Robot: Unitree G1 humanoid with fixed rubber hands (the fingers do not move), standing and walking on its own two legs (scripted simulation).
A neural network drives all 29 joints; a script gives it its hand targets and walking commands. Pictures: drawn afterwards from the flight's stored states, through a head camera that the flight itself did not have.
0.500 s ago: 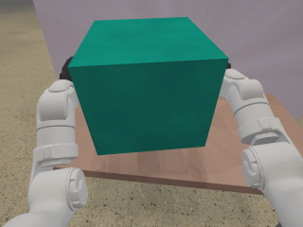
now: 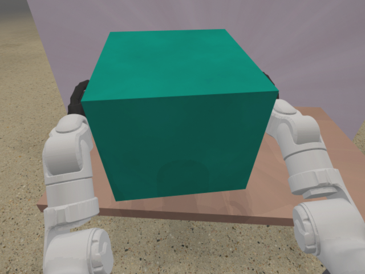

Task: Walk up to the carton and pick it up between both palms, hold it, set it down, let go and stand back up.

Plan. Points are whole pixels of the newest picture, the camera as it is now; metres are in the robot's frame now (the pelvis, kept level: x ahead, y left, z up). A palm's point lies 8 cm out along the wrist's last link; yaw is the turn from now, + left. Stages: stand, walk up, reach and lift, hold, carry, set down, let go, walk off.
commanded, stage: hold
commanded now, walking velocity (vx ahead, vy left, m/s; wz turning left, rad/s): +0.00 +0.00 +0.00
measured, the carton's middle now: (175, 107) +0.43 +0.01 +0.22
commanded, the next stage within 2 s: none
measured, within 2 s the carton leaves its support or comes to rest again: neither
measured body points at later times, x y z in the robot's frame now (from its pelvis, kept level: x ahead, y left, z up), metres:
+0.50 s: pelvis +0.01 +0.00 +0.00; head -0.06 +0.02 +0.44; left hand +0.39 +0.21 +0.25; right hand +0.41 -0.17 +0.28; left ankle +0.02 +0.09 -0.75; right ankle +0.01 -0.09 -0.75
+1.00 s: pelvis -0.01 +0.00 +0.00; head -0.08 +0.01 +0.44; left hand +0.35 +0.20 +0.25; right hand +0.38 -0.18 +0.26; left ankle +0.02 +0.09 -0.75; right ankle +0.01 -0.09 -0.75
